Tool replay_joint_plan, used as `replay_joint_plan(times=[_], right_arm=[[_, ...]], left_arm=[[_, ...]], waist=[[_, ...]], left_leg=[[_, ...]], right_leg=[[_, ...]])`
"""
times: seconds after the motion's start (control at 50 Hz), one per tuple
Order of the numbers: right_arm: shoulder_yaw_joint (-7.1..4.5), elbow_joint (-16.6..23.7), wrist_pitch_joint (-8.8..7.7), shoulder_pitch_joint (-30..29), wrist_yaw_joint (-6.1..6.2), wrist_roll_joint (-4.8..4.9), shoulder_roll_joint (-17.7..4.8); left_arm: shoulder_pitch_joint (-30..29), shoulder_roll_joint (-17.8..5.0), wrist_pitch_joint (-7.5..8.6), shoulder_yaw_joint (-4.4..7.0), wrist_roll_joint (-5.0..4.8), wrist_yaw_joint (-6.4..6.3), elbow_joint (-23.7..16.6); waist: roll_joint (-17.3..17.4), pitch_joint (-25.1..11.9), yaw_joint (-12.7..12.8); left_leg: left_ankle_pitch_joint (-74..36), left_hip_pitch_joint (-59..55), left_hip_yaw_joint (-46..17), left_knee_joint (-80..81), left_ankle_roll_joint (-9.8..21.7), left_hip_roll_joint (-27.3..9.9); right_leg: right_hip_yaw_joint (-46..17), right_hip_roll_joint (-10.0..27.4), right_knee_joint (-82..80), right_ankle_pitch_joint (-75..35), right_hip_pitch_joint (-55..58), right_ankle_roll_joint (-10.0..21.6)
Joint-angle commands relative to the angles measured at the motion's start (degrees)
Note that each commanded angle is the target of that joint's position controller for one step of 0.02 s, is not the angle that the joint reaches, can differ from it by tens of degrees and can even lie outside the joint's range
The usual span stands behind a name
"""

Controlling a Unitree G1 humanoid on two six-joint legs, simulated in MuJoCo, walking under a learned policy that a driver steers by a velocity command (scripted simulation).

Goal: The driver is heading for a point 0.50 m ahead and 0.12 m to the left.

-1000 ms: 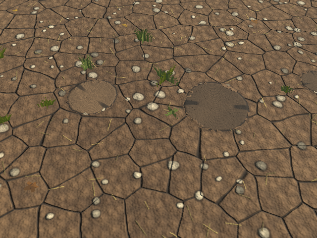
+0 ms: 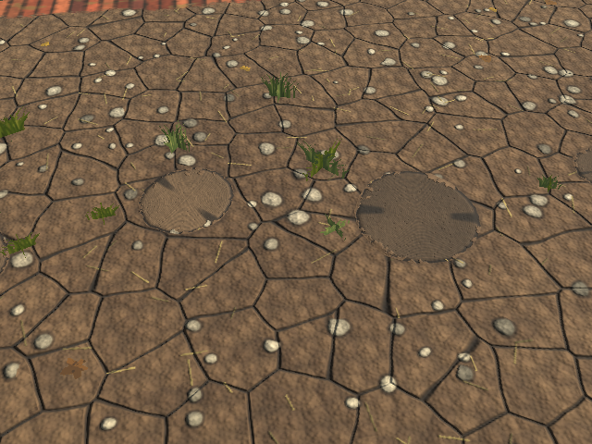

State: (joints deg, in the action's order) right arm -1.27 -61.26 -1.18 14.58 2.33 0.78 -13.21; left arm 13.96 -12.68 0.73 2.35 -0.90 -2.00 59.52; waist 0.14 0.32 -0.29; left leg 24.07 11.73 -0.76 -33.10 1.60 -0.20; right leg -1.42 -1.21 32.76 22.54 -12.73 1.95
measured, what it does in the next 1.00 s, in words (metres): walks ahead: right foot, then left foot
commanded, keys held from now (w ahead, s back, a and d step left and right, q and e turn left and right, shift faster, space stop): w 0.54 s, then q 0.18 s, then no key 0.28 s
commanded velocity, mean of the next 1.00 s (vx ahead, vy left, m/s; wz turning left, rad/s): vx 0.30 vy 0.00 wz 0.08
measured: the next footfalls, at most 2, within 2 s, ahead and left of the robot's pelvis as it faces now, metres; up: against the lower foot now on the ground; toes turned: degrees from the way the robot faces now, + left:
right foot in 0.54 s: +0.42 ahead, -0.11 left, +0.00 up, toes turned +2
left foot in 1.00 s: +0.47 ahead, +0.13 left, +0.00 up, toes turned +8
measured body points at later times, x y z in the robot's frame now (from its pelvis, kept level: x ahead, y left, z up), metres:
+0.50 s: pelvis +0.19 +0.00 -0.01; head +0.22 +0.01 +0.44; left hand +0.44 +0.21 -0.09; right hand +0.06 -0.24 -0.14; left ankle -0.02 +0.12 -0.73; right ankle +0.37 -0.11 -0.71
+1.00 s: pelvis +0.38 +0.00 +0.00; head +0.39 +0.02 +0.45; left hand +0.41 +0.27 -0.14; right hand +0.54 -0.24 -0.11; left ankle +0.43 +0.13 -0.74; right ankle +0.37 -0.11 -0.73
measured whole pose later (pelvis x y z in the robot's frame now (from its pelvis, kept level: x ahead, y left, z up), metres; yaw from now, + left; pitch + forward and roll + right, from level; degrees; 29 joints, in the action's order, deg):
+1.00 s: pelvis +0.38 +0.00 +0.00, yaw +7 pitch +1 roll -3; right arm -3.1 -49.3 -0.3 7.9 1.3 -0.4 -13.6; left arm 10.6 -14.4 2.8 1.9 -0.2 -0.7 57.6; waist 1.7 1.2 1.0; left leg 7.3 21.3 -1.3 -29.7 0.3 -4.1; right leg 9.2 -1.7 23.9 14.4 -10.1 1.5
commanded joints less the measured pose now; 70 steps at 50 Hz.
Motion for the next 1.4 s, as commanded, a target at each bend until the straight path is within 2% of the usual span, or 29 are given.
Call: replay_joint_plan(times=[0.02,0.1,0.14,0.16,0.18,0.2,0.22,0.26,0.32,0.38,0.46,0.52,0.54,0.56,0.58,0.6,0.62,0.66,0.7,0.74,0.84,0.96,0.98,1.0,1.02,1.04,1.14,1.24,1.4], right_arm=[[-0.95,3.0,-2.73,-0.8,-0.53,0.46,-5.2],[-0.59,4.4,-4.95,-1.4,-1.94,0.91,-2.9],[-0.79,2.0,-5.47,6.0,-2.33,1.07,-3.2],[-1.69,-0.6,-5.77,13.1,-2.34,0.99,-5.9],[-3.86,-3.9,-5.67,22.3,-2.37,1.24,-12.6],[-3.34,-3.5,-5.59,23.8,-2.86,0.15,-11.4],[-2.26,-2.6,-5.66,21.1,-2.95,-0.72,-8.1],[-1.39,-1.0,-5.31,17.4,-3.17,-0.59,-6.4],[0.09,0.4,-3.88,14.4,-2.45,-0.74,-3.3],[-0.28,2.5,-3.85,11.9,-0.90,-0.91,-6.7],[-1.61,1.4,-4.47,14.7,-0.59,0.52,-9.4],[-2.29,1.9,-2.89,13.5,-0.80,-0.72,-10.1],[-2.04,2.8,-2.47,12.8,-0.96,-1.13,-9.6],[-0.76,4.3,-2.62,15.9,-1.35,-1.93,-4.8],[1.11,3.0,-3.68,22.9,-1.67,-0.62,2.4],[-0.74,3.4,-4.69,17.7,-1.87,0.98,-4.7],[-1.57,5.0,-4.87,12.5,-1.60,2.01,-7.0],[-2.74,5.8,-3.60,8.2,-0.22,0.88,-7.3],[-2.45,5.3,-1.36,13.2,-0.13,0.82,-3.1],[-3.16,7.3,-0.17,11.0,0.25,0.54,-3.8],[-2.49,11.7,0.37,2.0,-0.38,-0.87,-2.6],[-3.00,13.5,0.68,-3.2,-1.12,-1.09,-5.0],[-3.37,13.3,0.56,-2.7,-1.01,-1.50,-6.3],[-4.24,13.2,0.49,-1.2,-0.48,-1.74,-9.9],[-4.34,13.8,0.89,-2.5,0.13,-1.86,-12.7],[-3.14,12.9,0.88,-2.4,-0.28,-1.95,-7.6],[-2.90,12.7,-0.28,-8.8,-1.41,-1.09,-6.7],[-3.09,10.5,-0.38,-7.7,-1.08,-0.76,-6.1],[-3.19,8.2,0.70,-9.6,-1.07,-0.80,-5.4]], left_arm=[[2.4,-7.3,2.63,1.45,-0.70,0.47,-1.6],[4.7,-9.8,3.71,2.09,-0.87,1.30,-1.5],[-2.3,-9.5,3.81,1.76,-1.17,1.46,-4.4],[-7.7,-7.5,4.38,1.18,-1.28,1.65,-6.8],[-10.4,-4.8,5.86,0.62,-0.67,1.93,-9.3],[-9.1,-6.1,6.79,0.91,-0.19,2.11,-9.0],[-8.1,-6.4,7.05,0.98,-1.12,2.65,-8.7],[-9.6,-4.9,6.92,0.52,-1.99,3.27,-9.5],[-12.3,-3.2,6.38,0.19,-0.73,3.93,-11.4],[-19.2,-0.7,5.77,-1.20,-0.20,4.36,-14.7],[-21.5,-5.4,5.10,-0.12,-0.94,4.28,-17.1],[-8.0,-10.0,4.84,2.52,-1.12,3.88,-13.6],[0.8,-11.9,4.41,3.57,-1.27,3.47,-11.0],[8.7,-16.2,4.19,4.47,0.57,2.93,-9.4],[9.2,-16.1,4.38,3.77,1.81,3.70,-8.9],[4.5,-11.2,4.69,2.53,1.18,3.84,-9.5],[-1.7,-8.9,5.05,1.74,0.70,3.72,-10.4],[-7.7,-5.5,5.97,0.70,1.23,4.30,-10.0],[-9.4,-5.6,6.61,0.68,2.51,4.26,-9.4],[-9.4,-6.7,6.64,0.81,2.89,3.43,-8.3],[-8.6,-9.3,4.89,1.12,2.06,1.18,-6.9],[-6.0,-10.5,2.24,1.27,0.05,1.10,-4.7],[-4.0,-8.9,2.08,0.79,-0.21,1.07,-3.9],[-1.4,-6.5,2.33,-0.03,1.01,1.07,-3.7],[3.7,-4.3,2.78,-0.47,2.33,1.42,-3.5],[2.1,-4.0,2.19,-0.69,2.03,0.90,-3.4],[-1.7,-8.6,-0.37,0.16,1.50,0.07,-2.2],[-1.8,-7.5,0.30,0.03,0.98,0.31,-0.5],[-1.1,-7.0,-0.40,-0.05,1.04,-0.15,1.7]], waist=[[-2.6,7.7,1.1],[-9.0,6.4,0.5],[-7.6,6.9,-4.4],[-1.4,6.1,-7.4],[13.6,3.1,-9.2],[15.9,1.8,-9.0],[8.8,3.4,-6.4],[3.3,5.9,-4.3],[3.8,6.8,-2.5],[5.1,7.9,-2.9],[6.5,7.8,-1.1],[8.5,-2.8,6.4],[8.0,-7.7,10.4],[-2.7,-15.6,9.7],[-16.6,-25.1,6.0],[-10.2,-17.3,6.3],[-6.8,-8.1,4.2],[-0.3,-2.6,0.5],[-5.3,-2.5,-2.5],[-4.7,-1.3,-3.5],[-3.4,-3.2,-2.0],[-2.9,-2.8,-1.3],[-1.8,-2.7,-1.6],[2.8,-4.9,-0.7],[11.4,-6.9,4.1],[12.5,-8.9,2.0],[3.9,-2.3,2.2],[0.3,-4.6,1.3],[-0.2,-2.4,1.5]], left_leg=[[12.1,10.9,-2.8,4.4,3.6,-1.6],[1.4,11.5,1.8,-3.6,4.1,0.8],[-0.5,1.3,0.5,4.2,5.9,0.2],[-3.4,-8.6,-6.0,8.9,7.3,-2.5],[-12.8,-23.5,-21.6,14.9,10.9,-11.0],[-24.8,-29.5,-33.2,16.9,14.2,-19.5],[-27.6,-29.5,-31.4,15.5,14.6,-20.8],[-30.1,-28.5,-23.2,17.5,13.0,-19.3],[-33.2,-18.3,-11.9,23.0,8.9,-13.3],[-29.1,-2.7,-3.9,28.8,7.7,-8.1],[-35.9,-10.4,-3.9,28.1,6.9,-12.1],[-63.7,-16.3,-1.4,9.0,4.2,-12.2],[-61.0,-9.5,-0.5,-3.2,2.7,-10.2],[-37.8,8.2,0.5,-23.5,0.6,-4.0],[9.8,19.3,-5.9,-41.6,-1.1,5.9],[9.1,21.8,-10.1,-47.7,-0.5,2.9],[4.8,22.7,-7.2,-46.9,-0.3,0.1],[-0.7,16.6,-5.2,-40.7,0.1,-4.3],[-2.0,10.8,-5.0,-38.3,-0.9,-5.4],[-3.7,11.6,-4.2,-35.0,-1.7,-5.1],[-14.9,10.5,-2.3,-14.2,-3.0,-6.0],[-16.3,4.9,1.3,3.4,-1.4,-2.9],[-21.8,1.2,0.3,9.0,-0.1,-3.0],[-37.9,-5.2,-5.2,9.6,1.6,-7.9],[-48.3,-10.1,-12.3,7.9,7.3,-14.6],[-38.7,-7.2,-15.5,10.1,11.5,-16.4],[-22.1,1.5,-6.2,9.8,2.8,-5.8],[-35.5,-4.1,-3.6,5.3,3.4,-4.4],[-31.7,-3.1,-2.3,5.7,3.1,-3.3]], right_leg=[[-10.5,6.4,-11.2,19.2,-3.1,6.1],[-24.8,14.9,-18.9,18.4,0.2,11.4],[-18.9,12.2,-13.9,8.3,-6.6,9.0],[-9.7,6.6,-3.7,-3.9,-14.5,5.4],[2.9,-1.8,16.8,-11.8,-27.1,0.3],[1.5,-2.3,29.2,7.2,-37.8,-0.7],[-1.9,1.0,37.2,8.7,-42.7,0.6],[-0.9,4.9,41.0,2.5,-49.2,1.9],[2.7,6.8,30.5,-7.2,-40.7,0.6],[6.3,3.3,9.8,-21.4,-21.7,-1.5],[4.5,1.6,-1.3,-24.6,-16.3,0.7],[6.0,-2.0,-0.7,-20.2,-0.5,4.4],[4.2,0.0,-0.6,-20.1,12.4,6.1],[-14.0,13.8,-0.4,-19.4,31.6,11.0],[-40.0,26.4,-11.2,-18.2,38.6,19.1],[-36.3,23.7,-14.2,-22.5,29.3,16.3],[-23.6,22.4,-14.1,-32.1,18.2,14.0],[-9.2,16.0,-17.0,-42.1,4.0,9.1],[-3.2,16.5,-19.2,-46.7,-2.7,10.9],[0.1,15.6,-21.1,-44.9,-6.0,12.1],[4.8,14.3,-21.4,-41.2,-3.3,11.9],[2.0,14.5,-14.3,-28.1,1.6,9.1],[2.1,12.3,-11.5,-23.6,0.8,6.4],[4.5,8.9,-6.4,-18.1,-1.6,2.7],[7.6,3.3,-1.5,-2.0,-7.2,-0.9],[5.6,2.8,-1.5,0.7,-5.3,-2.4],[4.2,4.4,-8.1,-8.9,-0.2,-1.5],[4.1,5.2,-8.3,-15.8,0.7,-1.7],[4.4,5.3,-8.7,-14.4,1.3,-1.9]])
